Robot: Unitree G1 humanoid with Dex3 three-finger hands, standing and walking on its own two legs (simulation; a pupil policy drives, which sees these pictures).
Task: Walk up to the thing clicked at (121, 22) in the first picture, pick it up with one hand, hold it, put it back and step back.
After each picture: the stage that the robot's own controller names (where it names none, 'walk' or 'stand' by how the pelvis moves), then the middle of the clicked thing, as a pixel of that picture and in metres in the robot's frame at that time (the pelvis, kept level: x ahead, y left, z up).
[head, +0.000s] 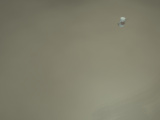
stand; (122, 22) +1.83 -0.47 -0.72
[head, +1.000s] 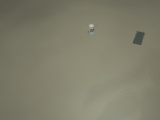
walk; (91, 29) +1.72 +0.01 -0.70
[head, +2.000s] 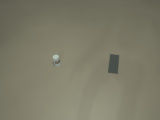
walk; (56, 60) +1.12 +0.37 -0.72
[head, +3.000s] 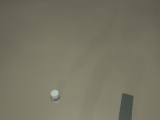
walk; (55, 96) +0.68 +0.29 -0.70
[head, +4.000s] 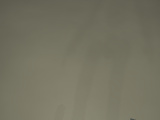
stand; out of the picture +0.39 +0.21 -0.70
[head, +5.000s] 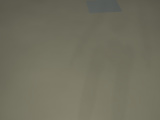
stand; out of the picture +0.32 +0.21 -0.72
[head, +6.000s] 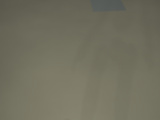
stand; out of the picture +0.33 +0.20 -0.73
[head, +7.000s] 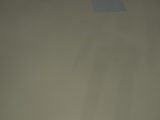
stand; out of the picture +0.32 +0.21 -0.73
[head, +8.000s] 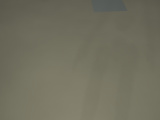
stand; out of the picture +0.31 +0.21 -0.73
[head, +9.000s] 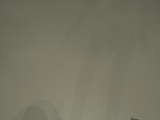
go down; out of the picture +0.34 +0.21 -0.69
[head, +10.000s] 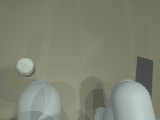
go down; (27, 69) +0.41 +0.23 -0.29
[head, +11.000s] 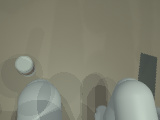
close in; (26, 66) +0.40 +0.24 -0.29
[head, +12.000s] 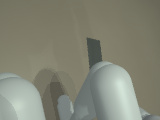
close in; out of the picture +0.40 +0.27 -0.22
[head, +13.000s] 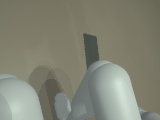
close; out of the picture +0.39 +0.28 -0.22
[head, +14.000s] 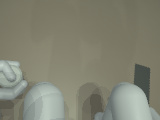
lift; (13, 81) +0.32 +0.25 -0.10
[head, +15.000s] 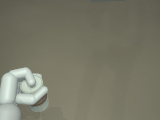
hold; (35, 94) +0.32 +0.18 +0.03
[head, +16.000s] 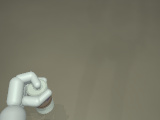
hold; (41, 97) +0.32 +0.17 -0.02
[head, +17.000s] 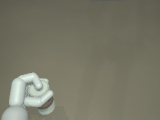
hold; (42, 97) +0.32 +0.16 -0.02
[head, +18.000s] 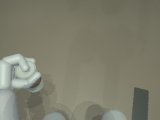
crouch; (30, 77) +0.38 +0.19 -0.08
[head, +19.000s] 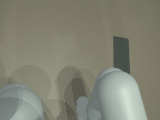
lower; out of the picture +0.42 +0.26 -0.19
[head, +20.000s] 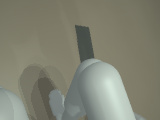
lower; out of the picture +0.42 +0.28 -0.23
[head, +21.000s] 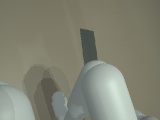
lower; out of the picture +0.41 +0.28 -0.23
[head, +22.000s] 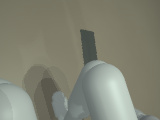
lower; out of the picture +0.41 +0.28 -0.23
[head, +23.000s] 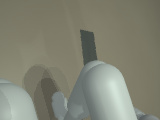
lower; out of the picture +0.41 +0.28 -0.23
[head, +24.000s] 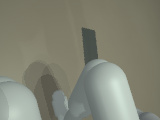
withdraw; out of the picture +0.40 +0.27 -0.23
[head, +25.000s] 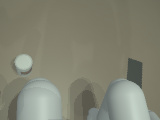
stand; (24, 66) +0.42 +0.23 -0.28
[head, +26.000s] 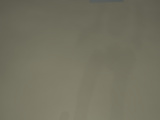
stand; out of the picture +0.35 +0.17 -0.65
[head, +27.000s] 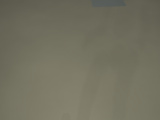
stand; out of the picture +0.36 +0.19 -0.67
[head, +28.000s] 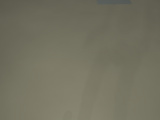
stand; out of the picture +0.35 +0.18 -0.68
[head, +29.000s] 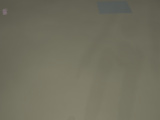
walk; out of the picture +0.37 +0.18 -0.72
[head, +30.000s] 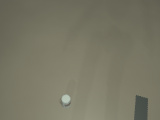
walk; (66, 101) +0.51 +0.12 -0.69
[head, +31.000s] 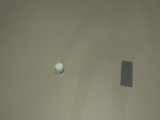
walk; (59, 69) +0.81 +0.25 -0.68
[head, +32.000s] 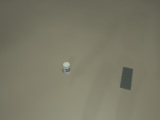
stand; (66, 68) +1.00 +0.19 -0.71
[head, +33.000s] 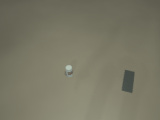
stand; (69, 71) +1.01 +0.18 -0.72
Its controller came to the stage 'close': yes
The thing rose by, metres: 0.70
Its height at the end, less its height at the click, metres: +0.00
